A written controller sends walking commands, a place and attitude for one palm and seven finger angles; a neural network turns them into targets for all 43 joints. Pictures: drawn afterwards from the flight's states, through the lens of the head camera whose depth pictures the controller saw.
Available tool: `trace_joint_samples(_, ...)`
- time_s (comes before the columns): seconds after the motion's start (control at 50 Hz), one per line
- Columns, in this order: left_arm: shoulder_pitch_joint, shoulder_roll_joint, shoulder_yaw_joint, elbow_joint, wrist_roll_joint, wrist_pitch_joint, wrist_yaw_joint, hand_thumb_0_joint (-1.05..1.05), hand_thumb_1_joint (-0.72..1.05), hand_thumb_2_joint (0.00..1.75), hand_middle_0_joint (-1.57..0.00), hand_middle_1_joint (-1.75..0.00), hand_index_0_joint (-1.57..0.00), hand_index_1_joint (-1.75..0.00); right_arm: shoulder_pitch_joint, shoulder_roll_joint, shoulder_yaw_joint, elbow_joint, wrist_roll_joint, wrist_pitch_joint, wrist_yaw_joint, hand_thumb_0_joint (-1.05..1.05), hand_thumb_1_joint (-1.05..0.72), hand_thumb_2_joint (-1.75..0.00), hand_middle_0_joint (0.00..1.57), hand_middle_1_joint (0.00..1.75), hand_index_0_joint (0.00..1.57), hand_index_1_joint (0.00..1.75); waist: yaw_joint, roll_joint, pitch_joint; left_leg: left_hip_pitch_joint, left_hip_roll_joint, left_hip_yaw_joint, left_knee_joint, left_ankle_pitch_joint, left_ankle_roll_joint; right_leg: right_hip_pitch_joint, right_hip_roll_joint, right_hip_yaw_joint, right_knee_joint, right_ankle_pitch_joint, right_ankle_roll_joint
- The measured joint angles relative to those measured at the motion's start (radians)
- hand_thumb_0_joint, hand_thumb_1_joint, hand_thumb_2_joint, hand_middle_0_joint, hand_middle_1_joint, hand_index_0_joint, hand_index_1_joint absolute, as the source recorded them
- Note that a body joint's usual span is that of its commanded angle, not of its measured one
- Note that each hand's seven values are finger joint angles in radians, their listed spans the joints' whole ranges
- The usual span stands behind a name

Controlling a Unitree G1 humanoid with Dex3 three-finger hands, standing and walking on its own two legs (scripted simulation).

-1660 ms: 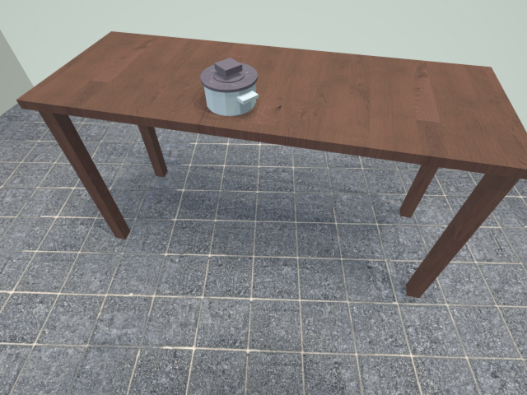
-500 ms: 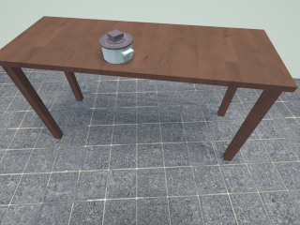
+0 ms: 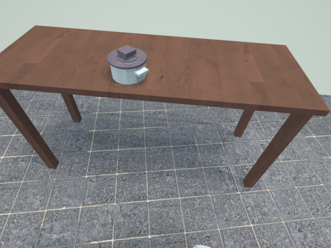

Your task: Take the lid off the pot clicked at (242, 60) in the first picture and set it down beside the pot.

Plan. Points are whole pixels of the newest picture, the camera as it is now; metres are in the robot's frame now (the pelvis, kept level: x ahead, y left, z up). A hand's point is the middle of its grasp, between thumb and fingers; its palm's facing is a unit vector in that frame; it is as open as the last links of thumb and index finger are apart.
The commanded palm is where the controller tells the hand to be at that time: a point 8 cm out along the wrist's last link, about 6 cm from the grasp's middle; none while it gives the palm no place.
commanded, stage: take the last steps up to it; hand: left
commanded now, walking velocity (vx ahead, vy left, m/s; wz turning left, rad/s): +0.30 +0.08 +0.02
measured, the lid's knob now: (126, 51) +0.78 +0.20 +0.08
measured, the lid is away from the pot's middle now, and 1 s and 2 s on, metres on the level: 0.00 0.00 0.00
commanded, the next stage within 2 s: come to a stop and stand still in 0.56 s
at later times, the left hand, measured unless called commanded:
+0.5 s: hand (103, 229) +0.20 +0.19 -0.16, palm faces +0.13 -0.96 -0.23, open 7.1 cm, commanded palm none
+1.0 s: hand (100, 204) +0.28 +0.22 -0.18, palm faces +0.11 -0.97 -0.23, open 7.3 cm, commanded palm none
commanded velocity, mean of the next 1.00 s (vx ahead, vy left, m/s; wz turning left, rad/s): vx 0.06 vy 0.03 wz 0.00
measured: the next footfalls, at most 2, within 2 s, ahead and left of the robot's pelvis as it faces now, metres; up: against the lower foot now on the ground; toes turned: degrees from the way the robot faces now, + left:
right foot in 0.26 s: +0.24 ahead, -0.12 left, +0.00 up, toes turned -6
left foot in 0.64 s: +0.31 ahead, +0.15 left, +0.00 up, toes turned +9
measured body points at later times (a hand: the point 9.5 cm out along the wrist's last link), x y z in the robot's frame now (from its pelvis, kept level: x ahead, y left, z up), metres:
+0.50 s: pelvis +0.16 -0.01 +0.00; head +0.18 -0.01 +0.45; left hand +0.20 +0.24 -0.15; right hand +0.19 -0.24 -0.16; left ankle +0.20 +0.13 -0.69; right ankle +0.20 -0.11 -0.74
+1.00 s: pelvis +0.26 +0.03 -0.01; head +0.28 +0.03 +0.44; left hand +0.27 +0.27 -0.16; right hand +0.32 -0.19 -0.17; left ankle +0.27 +0.14 -0.74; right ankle +0.29 -0.07 -0.74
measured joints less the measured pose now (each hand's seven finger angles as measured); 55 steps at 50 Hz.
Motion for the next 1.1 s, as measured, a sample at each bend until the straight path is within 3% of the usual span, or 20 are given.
trace_joint_samples(0.12,-0.105,-0.014,-0.008,-0.058,-0.006,-0.010,-0.005,0.01,0.91,0.90,-0.20,-0.30,-0.19,-0.30,0.039,0.046,0.020,0.043,0.000,-0.009,0.001,0.00,-0.90,-0.90,0.20,0.30,0.20,0.30,-0.016,0.019,0.027,0.099,-0.017,-0.003,-0.106,0.003,0.000,-0.061,-0.029,-0.047,-0.197,0.051,0.014)
trace_joint_samples(0.22,-0.177,-0.046,-0.014,-0.095,-0.007,-0.024,-0.008,0.00,0.91,0.90,-0.20,-0.30,-0.19,-0.30,0.061,0.049,0.018,0.068,-0.005,-0.003,0.003,0.00,-0.90,-0.90,0.21,0.30,0.20,0.30,-0.043,0.048,0.052,0.149,-0.011,-0.008,-0.055,-0.084,-0.020,0.016,-0.008,-0.068,-0.414,0.069,-0.008)
trace_joint_samples(0.26,-0.191,-0.050,-0.019,-0.115,-0.003,-0.051,-0.009,0.00,0.91,0.90,-0.20,-0.30,-0.20,-0.30,0.083,0.052,0.015,0.075,0.000,0.002,0.006,0.00,-0.90,-0.90,0.21,0.30,0.20,0.30,-0.048,0.049,0.054,0.106,0.000,-0.020,0.107,-0.171,-0.022,0.090,-0.002,-0.070,-0.499,0.101,-0.031)
trace_joint_samples(0.3,-0.201,-0.065,-0.020,-0.123,-0.009,-0.074,0.001,0.00,0.91,0.90,-0.20,-0.30,-0.20,-0.30,0.062,0.041,0.006,0.081,0.003,0.023,0.012,0.01,-0.90,-0.90,0.21,0.30,0.20,0.30,-0.042,0.073,0.072,-0.030,0.024,-0.056,0.456,-0.221,-0.006,0.097,0.006,-0.098,-0.444,0.098,-0.032)
trace_joint_samples(0.34,-0.184,-0.079,-0.022,-0.121,-0.014,-0.077,0.010,0.00,0.91,0.90,-0.20,-0.30,-0.20,-0.30,0.025,0.020,-0.007,0.077,-0.001,0.043,0.016,0.01,-0.90,-0.90,0.21,0.30,0.20,0.30,-0.036,0.091,0.075,-0.166,0.048,-0.075,0.713,-0.170,0.001,0.131,0.020,-0.119,-0.449,0.071,-0.028)
trace_joint_samples(0.38,-0.149,-0.088,-0.022,-0.104,-0.012,-0.073,0.023,0.00,0.91,0.90,-0.20,-0.30,-0.20,-0.30,-0.019,-0.002,-0.020,0.054,-0.006,0.058,0.017,0.01,-0.90,-0.90,0.21,0.30,0.20,0.30,-0.033,0.095,0.065,-0.274,0.079,-0.077,0.800,-0.110,-0.008,0.171,0.030,-0.127,-0.494,0.072,-0.020)
trace_joint_samples(0.46,-0.082,-0.061,0.007,-0.073,-0.010,-0.070,0.044,-0.02,0.95,0.90,-0.21,-0.30,-0.20,-0.30,-0.098,-0.029,-0.038,-0.012,-0.008,0.063,0.017,0.01,-0.91,-0.90,0.20,0.30,0.20,0.30,-0.020,0.080,0.040,-0.378,0.130,-0.069,0.657,-0.036,-0.039,0.242,0.039,-0.128,-0.594,0.090,-0.013)
trace_joint_samples(0.58,0.005,-0.011,0.005,-0.020,-0.002,-0.043,0.022,-0.01,0.94,0.90,-0.21,-0.30,-0.20,-0.30,-0.180,-0.047,-0.041,-0.079,-0.004,0.047,0.032,0.00,-0.91,-0.90,0.20,0.30,0.20,0.30,0.029,0.044,0.019,-0.308,0.121,-0.037,0.316,0.013,-0.052,0.320,0.020,-0.107,-0.634,0.058,0.021)
trace_joint_samples(0.64,0.051,-0.003,0.005,-0.007,-0.004,-0.026,0.019,-0.01,0.93,0.90,-0.21,-0.30,-0.20,-0.30,-0.192,-0.058,-0.033,-0.102,-0.004,0.026,0.031,0.00,-0.91,-0.90,0.20,0.30,0.20,0.30,0.044,0.044,0.012,-0.207,0.101,-0.025,0.149,0.058,-0.045,0.323,0.009,-0.100,-0.553,-0.015,0.036)
trace_joint_samples(0.7,0.048,0.008,0.005,0.011,-0.002,0.001,0.021,0.00,0.92,0.90,-0.20,-0.30,-0.20,-0.30,-0.204,-0.036,-0.020,-0.113,-0.012,0.021,0.019,0.00,-0.91,-0.90,0.20,0.30,0.20,0.30,0.038,0.011,0.028,-0.198,0.069,-0.011,0.188,0.046,-0.014,0.220,0.000,-0.053,-0.258,-0.187,0.015)
trace_joint_samples(0.74,0.032,0.009,0.001,0.018,-0.005,0.001,0.024,0.00,0.92,0.90,-0.20,-0.30,-0.20,-0.30,-0.200,-0.017,-0.003,-0.105,-0.012,0.021,0.007,0.00,-0.91,-0.90,0.20,0.30,0.20,0.30,0.035,-0.001,0.035,-0.166,0.051,-0.005,0.146,0.047,-0.006,0.149,0.006,-0.032,-0.122,-0.165,0.018)
trace_joint_samples(0.78,0.010,0.003,-0.009,0.015,-0.012,-0.002,0.031,0.00,0.92,0.90,-0.20,-0.30,-0.20,-0.30,-0.200,-0.005,0.003,-0.086,-0.004,0.022,-0.014,0.00,-0.93,-0.90,0.20,0.30,0.20,0.30,0.034,-0.009,0.042,-0.130,0.034,-0.003,0.085,0.072,-0.007,0.116,0.009,-0.017,-0.116,-0.123,0.032)
trace_joint_samples(0.84,-0.018,-0.018,-0.027,0.005,-0.016,0.002,0.040,0.00,0.91,0.90,-0.20,-0.30,-0.20,-0.30,-0.208,-0.009,0.012,-0.054,0.003,0.039,-0.024,0.00,-0.95,-0.90,0.20,0.30,0.20,0.30,0.030,-0.004,0.050,-0.090,0.021,-0.006,0.030,0.090,0.000,0.130,0.016,-0.011,-0.232,-0.086,0.047)
trace_joint_samples(0.94,-0.057,-0.044,-0.038,-0.021,-0.013,0.018,0.045,0.00,0.91,0.90,-0.20,-0.30,-0.20,-0.30,-0.223,-0.011,0.000,-0.036,0.002,0.075,-0.026,0.00,-0.94,-0.90,0.21,0.30,0.20,0.30,0.015,0.017,0.068,-0.081,0.019,-0.010,0.048,0.070,-0.009,0.193,0.033,-0.010,-0.390,-0.057,0.037)
trace_joint_samples(0.98,-0.061,-0.040,-0.035,-0.036,-0.011,0.017,0.045,0.00,0.92,0.90,-0.20,-0.30,-0.20,-0.30,-0.222,-0.011,-0.007,-0.036,0.003,0.085,-0.024,0.00,-0.93,-0.90,0.21,0.30,0.20,0.30,0.012,0.021,0.070,-0.099,0.021,-0.009,0.091,0.047,-0.019,0.235,0.037,-0.001,-0.484,0.040,0.029)
trace_joint_samples(1.02,-0.066,-0.038,-0.032,-0.043,-0.007,0.010,0.046,0.00,0.92,0.90,-0.20,-0.30,-0.20,-0.30,-0.228,-0.017,-0.017,-0.037,0.009,0.095,-0.018,0.00,-0.93,-0.90,0.21,0.30,0.20,0.30,0.011,0.036,0.073,-0.133,0.037,-0.009,0.156,0.015,-0.032,0.243,0.053,0.005,-0.510,0.033,0.007)
trace_joint_samples(1.1,-0.085,-0.045,-0.037,-0.047,-0.007,0.002,0.051,0.00,0.91,0.90,-0.21,-0.30,-0.20,-0.30,-0.242,-0.034,-0.039,-0.036,0.013,0.125,-0.016,0.01,-0.92,-0.90,0.21,0.30,0.20,0.30,0.002,0.066,0.082,-0.228,0.023,-0.090,0.436,-0.207,-0.056,0.234,0.069,-0.008,-0.512,0.031,-0.012)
